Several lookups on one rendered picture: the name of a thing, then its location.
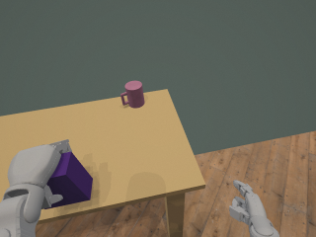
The table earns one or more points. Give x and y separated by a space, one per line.
132 154

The left robot forearm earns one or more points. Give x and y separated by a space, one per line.
20 210

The robot right hand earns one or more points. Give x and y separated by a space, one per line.
243 210

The sponge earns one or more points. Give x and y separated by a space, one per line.
71 180

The robot left hand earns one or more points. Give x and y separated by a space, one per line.
36 165

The right robot forearm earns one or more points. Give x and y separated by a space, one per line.
260 226

